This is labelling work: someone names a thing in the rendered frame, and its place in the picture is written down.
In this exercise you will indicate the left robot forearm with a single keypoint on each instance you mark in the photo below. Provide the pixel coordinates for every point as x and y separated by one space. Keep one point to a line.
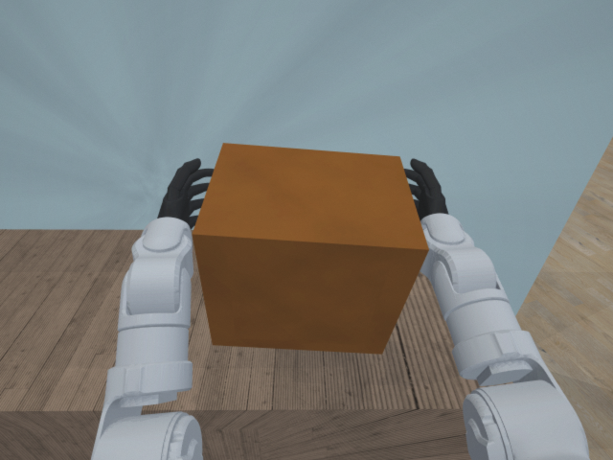
155 314

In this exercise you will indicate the carton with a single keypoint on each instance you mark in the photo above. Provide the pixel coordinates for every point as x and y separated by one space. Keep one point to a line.
306 249

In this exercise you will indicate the robot left hand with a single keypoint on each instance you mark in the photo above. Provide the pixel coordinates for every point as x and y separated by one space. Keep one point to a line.
176 203

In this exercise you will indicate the right robot forearm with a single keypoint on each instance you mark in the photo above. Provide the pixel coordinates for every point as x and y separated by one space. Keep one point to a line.
490 346

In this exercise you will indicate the robot right upper arm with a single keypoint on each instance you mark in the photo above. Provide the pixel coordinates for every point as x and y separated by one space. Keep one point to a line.
527 420

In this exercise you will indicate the pedestal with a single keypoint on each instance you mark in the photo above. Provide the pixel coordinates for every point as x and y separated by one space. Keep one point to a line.
60 293

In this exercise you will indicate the robot left upper arm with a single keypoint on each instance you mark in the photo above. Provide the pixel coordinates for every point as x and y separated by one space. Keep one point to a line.
161 436

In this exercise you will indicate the robot right hand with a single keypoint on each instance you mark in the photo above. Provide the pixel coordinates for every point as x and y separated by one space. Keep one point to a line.
428 192

